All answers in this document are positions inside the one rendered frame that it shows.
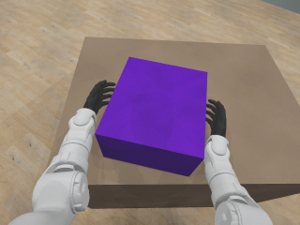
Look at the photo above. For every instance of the left robot upper arm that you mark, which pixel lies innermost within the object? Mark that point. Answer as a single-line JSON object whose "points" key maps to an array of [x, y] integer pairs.
{"points": [[58, 198]]}

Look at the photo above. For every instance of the right robot upper arm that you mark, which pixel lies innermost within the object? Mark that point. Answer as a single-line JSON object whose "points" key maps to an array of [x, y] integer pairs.
{"points": [[236, 213]]}

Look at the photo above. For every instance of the right robot hand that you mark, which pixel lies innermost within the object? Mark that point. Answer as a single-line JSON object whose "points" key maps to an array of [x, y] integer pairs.
{"points": [[219, 124]]}

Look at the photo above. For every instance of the robot right forearm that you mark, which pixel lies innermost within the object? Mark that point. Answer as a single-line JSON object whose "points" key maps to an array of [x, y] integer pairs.
{"points": [[220, 176]]}

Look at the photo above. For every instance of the pedestal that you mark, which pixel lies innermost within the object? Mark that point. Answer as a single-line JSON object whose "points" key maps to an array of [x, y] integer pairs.
{"points": [[262, 123]]}

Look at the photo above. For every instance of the left robot hand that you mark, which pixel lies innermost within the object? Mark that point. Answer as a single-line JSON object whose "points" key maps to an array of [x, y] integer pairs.
{"points": [[94, 100]]}

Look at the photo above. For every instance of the robot left forearm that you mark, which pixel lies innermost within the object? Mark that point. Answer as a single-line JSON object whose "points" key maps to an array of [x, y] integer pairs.
{"points": [[76, 147]]}

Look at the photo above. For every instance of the carton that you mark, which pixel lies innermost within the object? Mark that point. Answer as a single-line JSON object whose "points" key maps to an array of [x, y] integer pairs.
{"points": [[156, 117]]}

